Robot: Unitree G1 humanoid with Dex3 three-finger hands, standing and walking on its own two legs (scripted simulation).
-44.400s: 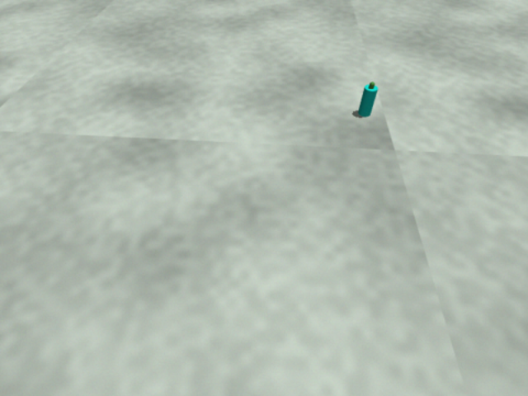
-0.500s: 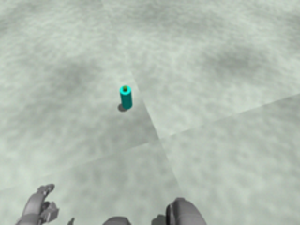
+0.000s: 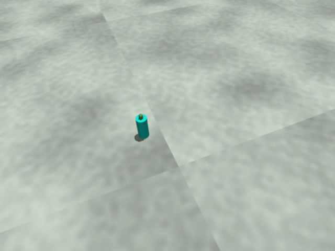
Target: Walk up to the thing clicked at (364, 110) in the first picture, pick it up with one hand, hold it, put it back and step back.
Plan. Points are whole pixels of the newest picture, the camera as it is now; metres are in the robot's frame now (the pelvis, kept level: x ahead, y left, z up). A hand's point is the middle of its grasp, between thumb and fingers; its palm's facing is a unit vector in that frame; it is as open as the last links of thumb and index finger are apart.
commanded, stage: step back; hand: left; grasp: from the side
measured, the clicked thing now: (142, 125) +1.04 +0.24 -0.65
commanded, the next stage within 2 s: stand in 0.72 s
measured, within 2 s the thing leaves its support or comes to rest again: neither
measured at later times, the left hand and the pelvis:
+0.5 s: hand out of the picture +0.10 +0.27 -0.14, palm faces +0.02 -0.93 -0.38, open 7.4 cm; pelvis +0.02 +0.00 +0.00, yaw +1 degrees
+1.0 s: hand out of the picture +0.12 +0.26 -0.14, palm faces -0.02 -0.94 -0.34, open 7.4 cm; pelvis +0.04 +0.01 +0.02, yaw +0 degrees
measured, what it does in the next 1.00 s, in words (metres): stands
